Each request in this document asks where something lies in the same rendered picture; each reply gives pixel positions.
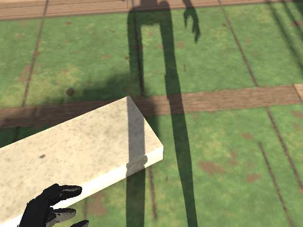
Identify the left robot hand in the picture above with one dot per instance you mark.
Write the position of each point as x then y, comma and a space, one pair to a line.
38, 212

